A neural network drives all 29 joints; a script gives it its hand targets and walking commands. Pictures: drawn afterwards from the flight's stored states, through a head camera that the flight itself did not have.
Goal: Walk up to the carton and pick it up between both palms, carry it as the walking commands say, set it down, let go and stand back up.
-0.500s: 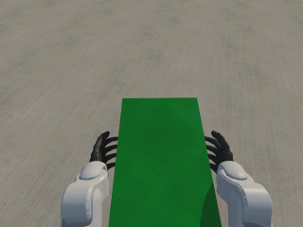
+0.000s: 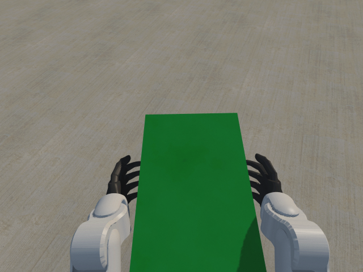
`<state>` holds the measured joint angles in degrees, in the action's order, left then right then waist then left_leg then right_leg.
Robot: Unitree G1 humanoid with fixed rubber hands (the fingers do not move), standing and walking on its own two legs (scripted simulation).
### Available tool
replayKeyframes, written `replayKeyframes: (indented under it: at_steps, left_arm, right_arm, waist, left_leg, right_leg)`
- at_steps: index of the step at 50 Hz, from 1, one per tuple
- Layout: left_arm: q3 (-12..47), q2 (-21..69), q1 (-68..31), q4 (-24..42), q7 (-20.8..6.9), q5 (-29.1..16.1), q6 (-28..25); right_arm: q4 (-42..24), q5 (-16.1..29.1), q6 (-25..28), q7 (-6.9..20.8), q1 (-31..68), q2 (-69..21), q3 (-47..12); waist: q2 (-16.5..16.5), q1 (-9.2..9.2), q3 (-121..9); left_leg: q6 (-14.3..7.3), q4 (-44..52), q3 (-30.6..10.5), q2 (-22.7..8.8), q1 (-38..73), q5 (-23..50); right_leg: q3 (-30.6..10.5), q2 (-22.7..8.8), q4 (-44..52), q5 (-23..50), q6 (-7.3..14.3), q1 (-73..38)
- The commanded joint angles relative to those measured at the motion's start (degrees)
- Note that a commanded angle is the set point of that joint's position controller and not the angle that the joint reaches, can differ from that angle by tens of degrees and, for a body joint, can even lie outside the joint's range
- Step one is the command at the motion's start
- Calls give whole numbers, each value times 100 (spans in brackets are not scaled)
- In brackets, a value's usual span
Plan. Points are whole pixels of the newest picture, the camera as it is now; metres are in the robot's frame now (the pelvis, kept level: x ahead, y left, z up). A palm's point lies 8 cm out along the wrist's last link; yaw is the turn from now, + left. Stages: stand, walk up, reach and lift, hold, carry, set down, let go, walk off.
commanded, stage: carry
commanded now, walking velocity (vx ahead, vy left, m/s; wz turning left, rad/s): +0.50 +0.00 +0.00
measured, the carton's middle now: (192, 199) +0.26 +0.01 +0.02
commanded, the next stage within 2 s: none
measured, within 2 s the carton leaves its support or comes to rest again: neither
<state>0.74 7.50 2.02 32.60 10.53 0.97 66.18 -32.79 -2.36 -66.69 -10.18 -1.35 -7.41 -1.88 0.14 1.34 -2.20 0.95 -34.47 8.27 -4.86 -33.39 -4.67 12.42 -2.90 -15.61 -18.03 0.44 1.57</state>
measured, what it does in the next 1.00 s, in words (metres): walks ahead: left foot, then right foot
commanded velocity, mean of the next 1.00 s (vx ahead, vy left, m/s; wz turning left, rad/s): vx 0.50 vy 0.00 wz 0.00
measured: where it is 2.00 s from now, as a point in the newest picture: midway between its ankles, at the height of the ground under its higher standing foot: (194, 104)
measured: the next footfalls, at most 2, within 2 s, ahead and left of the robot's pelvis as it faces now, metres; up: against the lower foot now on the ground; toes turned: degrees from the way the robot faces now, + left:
left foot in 0.10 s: +0.25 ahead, +0.11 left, +0.00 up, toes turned +10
right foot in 0.58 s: +0.59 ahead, -0.11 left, +0.00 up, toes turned -13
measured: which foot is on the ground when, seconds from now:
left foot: up 0.00-0.08, down 0.10-0.60, up 0.62-1.00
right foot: down 0.00-0.12, up 0.14-0.56, down 0.58-1.00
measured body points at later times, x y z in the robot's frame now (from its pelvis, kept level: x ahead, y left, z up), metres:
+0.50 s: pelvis +0.35 +0.01 +0.00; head +0.36 +0.03 +0.45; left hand +0.62 +0.14 +0.08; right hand +0.60 -0.14 +0.09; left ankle +0.21 +0.10 -0.74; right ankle +0.49 -0.12 -0.71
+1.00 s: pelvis +0.71 -0.02 -0.01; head +0.73 -0.03 +0.44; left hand +0.96 +0.12 +0.08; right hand +0.97 -0.16 +0.08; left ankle +0.87 +0.11 -0.72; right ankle +0.55 -0.10 -0.74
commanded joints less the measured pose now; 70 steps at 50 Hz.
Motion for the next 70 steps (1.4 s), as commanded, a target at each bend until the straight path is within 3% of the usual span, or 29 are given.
replayKeyframes:
  at_steps: [1, 4, 5, 6, 7, 8, 10, 12, 18, 24, 26, 28, 29, 30, 31, 32, 34, 37, 46, 49, 52, 53, 54, 55, 56, 58, 59, 62, 70]
  left_arm:
    - [3196, 4504, -2042, 736, -885, -1599, -23]
    - [3195, 4264, -2180, 698, -836, -1544, 111]
    - [3222, 4155, -2372, 689, -829, -1516, 155]
    - [3282, 4200, -2368, 763, -825, -1538, 222]
    - [3290, 4354, -2311, 694, -841, -1560, 243]
    - [3319, 4598, -2436, 602, -841, -1595, 207]
    - [3388, 5158, -2503, 485, -892, -1568, 71]
    - [3435, 5527, -2443, 488, -900, -1537, -93]
    - [3357, 5100, -2237, 441, -718, -1325, -187]
    - [3403, 4600, -2399, 493, -670, -1400, -4]
    - [3342, 4454, -2392, 452, -659, -1409, 45]
    - [3206, 4346, -2198, 297, -646, -1421, 92]
    - [3165, 4343, -2173, 279, -650, -1437, 115]
    - [3092, 4307, -2188, 221, -657, -1404, 120]
    - [3102, 4556, -2130, 76, -675, -1429, 98]
    - [3204, 4716, -2245, 185, -698, -1518, 53]
    - [3276, 5217, -2497, 247, -781, -1484, -62]
    - [3384, 5551, -2503, 407, -906, -1575, -217]
    - [3222, 4650, -2087, 672, -926, -1626, -140]
    - [3166, 4469, -2030, 652, -889, -1557, -25]
    - [3189, 4312, -2107, 641, -851, -1532, 89]
    - [3234, 4241, -2172, 637, -844, -1537, 127]
    - [3300, 4203, -2405, 701, -852, -1561, 156]
    - [3305, 4332, -2298, 732, -845, -1535, 208]
    - [3354, 4557, -2488, 669, -832, -1618, 150]
    - [3357, 5022, -2445, 421, -883, -1566, 41]
    - [3373, 5284, -2486, 458, -907, -1552, -46]
    - [3363, 5511, -2278, 328, -900, -1430, -212]
    - [3444, 4801, -2208, 506, -707, -1357, -118]
  right_arm:
    - [-511, 1439, 84, 664, 2004, -4771, -3263]
    - [-308, 1419, -34, 648, 1862, -4636, -3131]
    - [-197, 1401, -63, 642, 1805, -4583, -3058]
    - [-60, 1308, -86, 631, 1682, -4401, -2890]
    - [-146, 1452, -63, 637, 1904, -4564, -2936]
    - [-295, 1591, -27, 664, 2136, -4818, -3017]
    - [-364, 1751, 96, 798, 2514, -5385, -3212]
    - [-461, 1832, 214, 888, 2536, -5668, -3296]
    - [-410, 1752, 243, 923, 2184, -5036, -3193]
    - [-342, 1533, 92, 798, 1924, -4554, -3145]
    - [-369, 1527, 32, 760, 1988, -4456, -3165]
    - [-411, 1530, -30, 737, 2084, -4380, -3186]
    - [-444, 1534, -55, 727, 2199, -4305, -3168]
    - [-480, 1512, -96, 728, 2222, -4289, -3115]
    - [-594, 1506, -69, 766, 2319, -4323, -3145]
    - [-419, 1565, -40, 777, 2222, -4578, -3167]
    - [-218, 1640, 63, 862, 2352, -5107, -3184]
    - [-351, 1616, 253, 885, 2353, -5451, -3236]
    - [-467, 1446, 198, 668, 1979, -4941, -3321]
    - [-512, 1462, 84, 657, 2008, -4784, -3318]
    - [-430, 1491, -10, 657, 1978, -4684, -3245]
    - [-363, 1501, -35, 650, 1921, -4643, -3216]
    - [-312, 1471, -53, 654, 1924, -4571, -3159]
    - [-89, 1434, -59, 660, 1746, -4564, -3010]
    - [-274, 1652, -30, 685, 2117, -4891, -3147]
    - [-308, 1763, 81, 789, 2365, -5378, -3274]
    - [-429, 1832, 161, 852, 2517, -5596, -3337]
    - [-460, 1798, 296, 919, 2361, -5621, -3296]
    - [-402, 1605, 194, 864, 1868, -4686, -3144]
  waist:
    - [939, 59, -830]
    - [627, -166, -1305]
    - [375, -330, -1747]
    - [-1217, -444, -2336]
    - [-1756, -333, -2316]
    - [-1183, -284, -2179]
    - [-242, -231, -1996]
    - [-328, -220, -1923]
    - [-881, -178, -1332]
    - [-1050, -292, -743]
    - [-992, -275, -880]
    - [-654, -99, -1508]
    - [-412, 40, -1906]
    - [982, 101, -2418]
    - [1706, 78, -2259]
    - [1058, 20, -2211]
    - [149, -64, -1909]
    - [484, -91, -1585]
    - [809, 35, -864]
    - [930, 54, -668]
    - [837, -105, -1053]
    - [632, -225, -1525]
    - [1, -404, -2068]
    - [-1919, -425, -2590]
    - [-1503, -303, -2375]
    - [-253, -244, -2201]
    - [-133, -223, -2177]
    - [-395, -216, -1812]
    - [-933, -213, -936]
  left_leg:
    - [-86, 458, 451, 315, 361, 249]
    - [-331, 953, 789, 529, 2401, -22]
    - [-512, 870, 220, 149, 3710, -326]
    - [-1339, 1476, -2630, -1523, 4843, -1205]
    - [-1756, 2251, -4072, -2110, 5070, -876]
    - [-1641, 2049, -3465, -2013, 4855, 31]
    - [-1184, 2052, -2367, -1733, 4182, 800]
    - [-884, 2282, -1637, -1472, 3910, 454]
    - [-738, 2467, -410, -1039, 3991, 1272]
    - [-519, 2393, 108, -884, 3906, 1979]
    - [-363, 1855, 296, -852, 3867, 2771]
    - [-182, 189, 682, -586, 3467, 3026]
    - [-103, -928, 637, -524, 2644, 2191]
    - [99, -2769, 460, -18, 867, 458]
    - [116, -3819, -54, 563, -397, -2149]
    - [8, -4302, -674, 227, -654, -2200]
    - [-10, -3747, -991, -278, -343, -1498]
    - [64, -2495, -680, -351, -68, -1137]
    - [15, 47, 247, 123, -72, 511]
    - [-109, 453, 524, 274, 233, 636]
    - [-313, 869, 911, 540, 1756, 319]
    - [-418, 930, 871, 543, 2968, 108]
    - [-801, 941, -507, -363, 4326, -524]
    - [-1741, 1919, -3595, -1917, 5305, -1108]
    - [-1776, 2202, -3713, -2069, 5219, 88]
    - [-1309, 1862, -2459, -1769, 4573, 1574]
    - [-1058, 2009, -2104, -1633, 4384, 1145]
    - [-814, 2369, -1217, -1330, 3910, 524]
    - [-667, 2512, 24, -848, 3935, 1613]
  right_leg:
    - [-389, -1132, 1, 3116, 507, -744]
    - [114, -993, -1591, 3753, 223, -34]
    - [128, -826, -2669, 3133, 39, 883]
    - [101, -161, -4573, 1145, -228, 2492]
    - [-516, 345, -5729, -1105, -206, 3673]
    - [-1153, 1, -6216, -958, -55, 3945]
    - [-1364, -432, -5627, -216, -28, 3760]
    - [-1185, -471, -4859, 227, -100, 3460]
    - [-533, -213, -3264, 1103, -212, 3712]
    - [10, 57, -1580, 1702, -58, 3203]
    - [191, 215, -1266, 1698, 55, 2509]
    - [507, 468, -993, 1396, 158, 799]
    - [6, 19, -1151, 865, 225, -369]
    - [-2630, -1616, -682, 6, 955, -1677]
    - [-4085, -2114, 189, 658, 1419, -1841]
    - [-3712, -2166, 43, 1112, 1492, -1628]
    - [-2770, -1960, 120, 1428, 1135, -723]
    - [-1772, -1618, 489, 1223, 826, -232]
    - [-392, -964, 455, 3171, 422, -814]
    - [-280, -1017, 204, 3636, 413, -922]
    - [120, -1032, -1159, 4786, 280, -627]
    - [262, -893, -2150, 4349, 149, -67]
    - [172, -684, -3589, 3012, -23, 1187]
    - [47, 295, -5561, -178, -286, 3009]
    - [-942, 267, -6392, -927, -134, 3769]
    - [-1403, -272, -6109, -312, -36, 3706]
    - [-1388, -410, -5606, -40, -58, 3634]
    - [-1023, -376, -4564, 449, -143, 3378]
    - [-151, -70, -2325, 1424, -182, 3585]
